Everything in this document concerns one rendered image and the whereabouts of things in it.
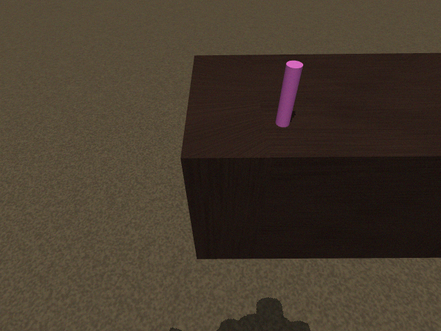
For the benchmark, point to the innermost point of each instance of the can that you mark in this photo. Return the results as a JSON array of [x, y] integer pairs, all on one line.
[[293, 70]]

